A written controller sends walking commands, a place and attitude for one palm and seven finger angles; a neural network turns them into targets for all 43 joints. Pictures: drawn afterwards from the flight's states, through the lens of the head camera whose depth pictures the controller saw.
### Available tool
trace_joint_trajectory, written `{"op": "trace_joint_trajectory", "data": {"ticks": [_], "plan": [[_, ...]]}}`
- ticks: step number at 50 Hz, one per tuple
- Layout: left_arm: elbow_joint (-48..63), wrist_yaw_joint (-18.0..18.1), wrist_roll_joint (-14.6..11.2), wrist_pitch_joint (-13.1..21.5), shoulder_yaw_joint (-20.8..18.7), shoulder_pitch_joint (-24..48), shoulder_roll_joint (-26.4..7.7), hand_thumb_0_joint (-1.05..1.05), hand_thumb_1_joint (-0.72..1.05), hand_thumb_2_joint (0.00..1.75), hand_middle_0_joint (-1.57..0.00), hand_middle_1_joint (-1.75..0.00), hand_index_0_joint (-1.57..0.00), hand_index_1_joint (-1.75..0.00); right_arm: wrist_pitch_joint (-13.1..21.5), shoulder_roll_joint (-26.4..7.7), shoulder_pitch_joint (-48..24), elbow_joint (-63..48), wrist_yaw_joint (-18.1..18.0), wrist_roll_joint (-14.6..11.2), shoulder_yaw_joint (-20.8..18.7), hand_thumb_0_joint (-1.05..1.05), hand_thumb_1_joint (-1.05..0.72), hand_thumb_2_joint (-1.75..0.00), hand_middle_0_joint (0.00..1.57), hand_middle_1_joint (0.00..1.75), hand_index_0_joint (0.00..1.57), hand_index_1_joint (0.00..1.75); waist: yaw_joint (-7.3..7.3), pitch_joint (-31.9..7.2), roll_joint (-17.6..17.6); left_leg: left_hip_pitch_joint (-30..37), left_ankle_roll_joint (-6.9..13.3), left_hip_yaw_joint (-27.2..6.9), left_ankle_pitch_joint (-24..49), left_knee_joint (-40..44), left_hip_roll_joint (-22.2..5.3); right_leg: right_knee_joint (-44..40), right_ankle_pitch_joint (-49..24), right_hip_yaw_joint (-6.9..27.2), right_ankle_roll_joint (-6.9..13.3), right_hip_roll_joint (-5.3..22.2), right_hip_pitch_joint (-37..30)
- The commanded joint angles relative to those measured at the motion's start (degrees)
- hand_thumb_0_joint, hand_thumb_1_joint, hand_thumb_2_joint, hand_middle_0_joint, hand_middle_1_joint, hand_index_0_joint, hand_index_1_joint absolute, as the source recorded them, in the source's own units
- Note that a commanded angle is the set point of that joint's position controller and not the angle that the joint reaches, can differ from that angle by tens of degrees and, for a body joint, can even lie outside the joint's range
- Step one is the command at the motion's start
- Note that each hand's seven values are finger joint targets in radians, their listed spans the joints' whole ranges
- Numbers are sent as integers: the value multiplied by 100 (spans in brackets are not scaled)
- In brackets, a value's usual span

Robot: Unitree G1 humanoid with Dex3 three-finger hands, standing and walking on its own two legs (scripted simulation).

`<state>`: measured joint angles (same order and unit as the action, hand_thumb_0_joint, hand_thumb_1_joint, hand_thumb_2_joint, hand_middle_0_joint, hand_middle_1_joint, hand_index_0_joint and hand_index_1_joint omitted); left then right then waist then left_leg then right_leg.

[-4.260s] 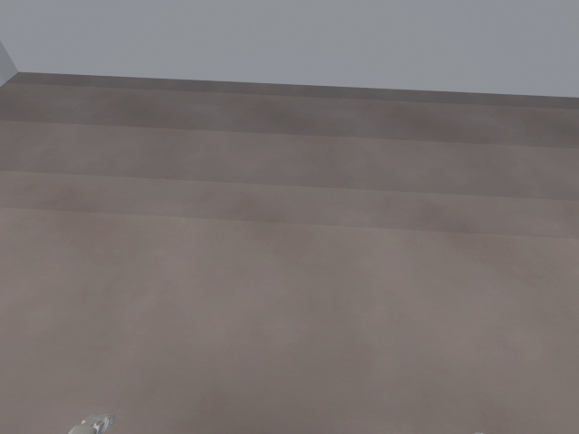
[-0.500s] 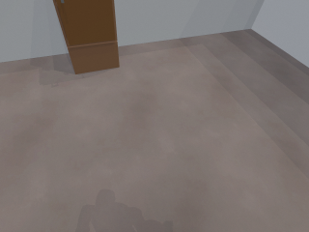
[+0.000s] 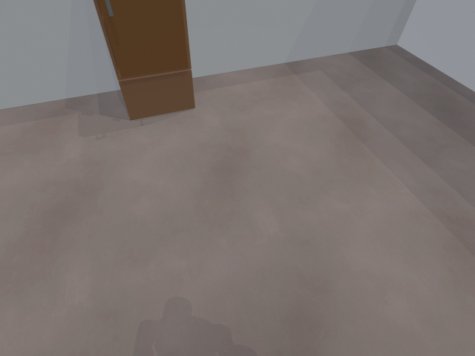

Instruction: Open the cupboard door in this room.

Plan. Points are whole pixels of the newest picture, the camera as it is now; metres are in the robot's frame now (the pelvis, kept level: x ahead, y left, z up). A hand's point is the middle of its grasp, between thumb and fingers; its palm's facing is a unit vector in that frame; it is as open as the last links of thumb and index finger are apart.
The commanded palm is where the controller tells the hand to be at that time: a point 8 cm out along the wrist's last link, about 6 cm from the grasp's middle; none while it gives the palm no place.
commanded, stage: turn or walk to find it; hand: left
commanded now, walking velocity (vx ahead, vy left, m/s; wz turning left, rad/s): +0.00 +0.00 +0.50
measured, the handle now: out of the picture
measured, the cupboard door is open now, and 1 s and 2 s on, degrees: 0 0 0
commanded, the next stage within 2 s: stand and wait in 0.46 s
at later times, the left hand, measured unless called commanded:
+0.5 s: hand out of the picture -0.01 +0.25 -0.18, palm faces +0.25 -0.95 -0.20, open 7.4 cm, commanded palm none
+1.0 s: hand out of the picture +0.05 +0.21 -0.17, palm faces +0.31 -0.92 -0.23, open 7.2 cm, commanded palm none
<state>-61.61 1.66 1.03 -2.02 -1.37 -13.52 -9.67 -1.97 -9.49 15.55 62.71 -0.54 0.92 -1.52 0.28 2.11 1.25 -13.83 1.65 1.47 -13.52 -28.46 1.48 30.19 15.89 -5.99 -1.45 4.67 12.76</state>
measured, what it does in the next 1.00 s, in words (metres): steps on the spot, turning left: left foot, then right foot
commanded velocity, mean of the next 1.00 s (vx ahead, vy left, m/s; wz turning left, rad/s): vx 0.06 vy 0.00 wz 0.22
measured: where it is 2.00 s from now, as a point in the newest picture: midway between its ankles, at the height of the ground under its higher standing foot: outside the picture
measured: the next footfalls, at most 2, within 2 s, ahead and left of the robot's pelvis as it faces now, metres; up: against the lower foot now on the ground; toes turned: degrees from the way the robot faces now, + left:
left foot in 0.40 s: +0.05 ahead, +0.17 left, +0.00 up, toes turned +21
right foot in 0.82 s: +0.17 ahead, -0.04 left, +0.00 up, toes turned +10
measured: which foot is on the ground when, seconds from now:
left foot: down 0.00-0.12, up 0.14-0.38, down 0.40-1.00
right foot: down 0.00-0.40, up 0.42-0.80, down 0.82-1.00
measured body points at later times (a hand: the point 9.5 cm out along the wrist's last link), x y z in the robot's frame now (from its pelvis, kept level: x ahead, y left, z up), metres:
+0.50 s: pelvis -0.01 +0.04 -0.01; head +0.00 +0.06 +0.44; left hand -0.02 +0.30 -0.17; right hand +0.12 -0.20 -0.13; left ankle -0.03 +0.12 -0.74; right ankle +0.00 -0.11 -0.67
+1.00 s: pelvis +0.07 +0.03 +0.00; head +0.10 +0.02 +0.45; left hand +0.03 +0.26 -0.15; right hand +0.13 -0.17 -0.17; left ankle -0.01 +0.14 -0.72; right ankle +0.13 -0.05 -0.74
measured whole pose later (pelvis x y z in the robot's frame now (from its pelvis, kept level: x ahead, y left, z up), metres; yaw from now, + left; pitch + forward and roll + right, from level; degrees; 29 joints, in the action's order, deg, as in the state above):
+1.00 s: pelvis +0.07 +0.03 +0.00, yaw +18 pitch -1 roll +0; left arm -62.9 2.1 1.3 1.0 -0.7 -13.2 -8.0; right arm -1.1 -8.0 15.5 64.4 -1.3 0.2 -1.3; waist 0.2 3.4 -2.6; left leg -11.6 -0.7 1.6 -26.2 -37.4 -1.9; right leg 28.2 13.2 -8.0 2.3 1.7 13.9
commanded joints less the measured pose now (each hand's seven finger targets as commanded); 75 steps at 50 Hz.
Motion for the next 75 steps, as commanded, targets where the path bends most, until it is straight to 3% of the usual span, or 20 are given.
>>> {"op": "trace_joint_trajectory", "data": {"ticks": [1, 4, 6, 7, 9, 14, 18, 19, 20, 21, 23, 26, 34, 39, 43, 47, 52, 57, 65, 75], "plan": [[424, 29, -19, 108, -209, -339, -563, 0, 90, 90, -20, -30, -20, -30, 154, -990, -97, -533, -70, 6, -233, 0, -90, -90, 20, 30, 20, 30, -149, -196, -915, -436, 468, -1708, 621, 1078, -1196, 207, 133, 131, 1, 8, -16], [513, 38, -4, 141, -292, -465, -679, 0, 90, 90, -20, -30, -20, -30, 100, -897, -190, -714, -34, 15, -267, 0, -90, -90, 20, 30, 20, 30, -230, -208, -343, -1126, 264, -1340, 213, 543, -844, -429, 132, 424, 94, 353, -531], [648, 67, 38, 158, -418, -497, -1156, 0, 90, 90, -20, -30, -20, -30, 15, -588, -98, -868, 12, 23, -267, 0, -90, -90, 20, 30, 20, 30, -293, -228, 1330, -1786, -148, -186, -723, -1141, -99, -1452, 565, 1516, 745, 1780, -757], [740, 89, 40, 157, -441, -466, -1167, 0, 90, 90, -20, -30, -20, -30, -32, -704, -267, -951, 25, 54, -337, 0, -90, -90, 20, 30, 20, 30, -373, -259, 1380, -1730, -199, -128, -1449, -2382, -204, -1717, 255, 1713, 1097, 2287, -405], [856, 97, 62, 188, -389, -12, -1088, 0, 90, 90, -20, -30, -20, -30, -63, -607, -232, -902, 78, 36, -368, 0, -90, -90, 20, 30, 20, 30, -84, -98, 551, -1771, -273, -171, -1362, -3462, -406, -1421, -662, 992, 1077, 2025, -122], [893, 71, 125, 182, -416, -50, -1279, 0, 90, 90, -20, -30, -20, -30, -19, -426, -460, -1039, 150, -12, -281, 0, -90, -90, 20, 30, 20, 30, -186, -106, 977, -1133, -418, 373, -1353, -2054, -448, -727, -2138, 14, 822, 1778, -242], [884, -46, 67, 160, -446, 6, -1407, 0, 90, 90, -20, -30, -20, -30, 73, -717, 47, -1030, 203, 62, -303, 0, -90, -90, 20, 30, 20, 30, 160, -317, 463, 471, -315, 719, -670, -260, -389, -252, 1019, -357, 265, 1527, 724], [1010, -109, 34, 124, -409, 109, -1178, 0, 90, 90, -20, -30, -20, -30, 119, -1160, 419, -958, 185, 103, -410, 0, -90, -90, 20, 30, 20, 30, 390, -272, -776, 919, 10, -553, -1554, 562, -997, 837, 1930, -596, -34, 992, 1639], [1353, -185, 28, 108, -317, 390, -753, 0, 90, 90, -20, -30, -20, -30, 174, -1771, 811, -938, 140, 159, -530, 0, -90, -90, 20, 30, 20, 30, 598, 56, -2345, 1029, 631, -2695, -2457, 1661, -2284, 2470, 2335, -800, -348, 123, 2847], [1501, -180, 95, 117, -285, 919, -785, 0, 90, 90, -20, -30, -20, -30, 229, -1855, 1021, -796, 86, 129, -556, 0, -90, -90, 20, 30, 20, 30, 762, 83, -1902, 726, 928, -3378, -3083, 2100, -2634, 3354, 2000, 59, -173, 241, 3092], [1373, -262, 93, 210, -344, 876, -818, 0, 90, 90, -20, -30, -20, -30, 310, -1468, 450, -946, 8, 83, -411, 0, -90, -90, 20, 30, 20, 30, 369, 334, -1083, 208, 811, -2862, -3043, 2114, -2250, 3924, 927, 446, -116, 360, 3041], [904, -290, 86, 200, -265, 58, -672, 0, 90, 90, -20, -30, -20, -30, 451, -1066, 49, -1011, -47, 38, -252, 0, -90, -90, 20, 30, 20, 30, 32, 113, -757, 318, 611, -1227, -479, 1762, -1502, 3515, 65, 346, -201, 290, 2305], [734, -116, 2, 148, -69, 88, -364, 0, 90, 90, -20, -30, -20, -30, 407, -850, 476, -549, -126, 29, -191, 0, -90, -90, 20, 30, 20, 30, 80, -12, -686, 1012, 766, -513, 3020, 1102, -1531, 1617, 229, 206, -253, 52, 1421], [407, -58, -3, 238, -47, -392, -354, 0, 90, 90, -20, -30, -20, -30, 324, -745, 327, -295, -151, 9, -153, 0, -90, -90, 20, 30, 20, 30, -146, 118, -588, 462, 471, -500, 2276, 545, -1336, -204, -596, 100, -142, -74, 59], [107, 35, -23, 446, -138, -801, -997, 0, 90, 90, -20, -30, -20, -30, 217, -239, 657, -174, -115, -60, -47, 0, -90, -90, 20, 30, 20, 30, -122, -392, 1789, -267, -230, 79, -1712, -915, -326, -1280, -2974, 1984, 910, 1602, -786], [52, 70, -4, 400, -84, -333, -659, 0, 90, 90, -20, -30, -20, -30, 191, -118, 431, 37, -122, -79, -25, 0, -90, -90, 20, 30, 20, 30, -43, -340, 468, -204, -222, -97, -1420, -1180, -499, -1101, -3170, 1314, 1115, 1271, -630], [-33, 59, -43, 309, -135, -154, -694, 0, 90, 90, -20, -30, -20, -30, 143, -153, 502, 189, -102, -44, -35, 0, -90, -90, 20, 30, 20, 30, 26, -268, 538, 437, -297, 77, -202, 106, -508, -932, -1665, 757, 660, 975, -118], [182, 8, -46, 130, -176, -11, -545, 0, 90, 90, -20, -30, -20, -30, 163, -583, -14, -68, -62, 0, -110, 0, -90, -90, 20, 30, 20, 30, -116, 506, -935, -527, 48, -889, 300, 1060, -1166, -272, -93, 12, 4, 201, 155], [27, 30, -25, 249, -85, -384, -592, 0, 90, 90, -20, -30, -20, -30, 209, -453, 57, -172, -99, -10, -57, 0, -90, -90, 20, 30, 20, 30, -68, -196, 12, 85, -117, -292, 794, 429, -728, -685, -1014, 395, 199, 635, -246], [-155, 30, -50, 249, 23, -376, -528, 0, 90, 90, -20, -30, -20, -30, 273, -522, 89, 6, -122, -29, 35, 0, -90, -90, 20, 30, 20, 30, -77, 101, -166, 205, -103, -357, 996, 855, -841, -823, -1012, 278, 127, 433, -377]]}}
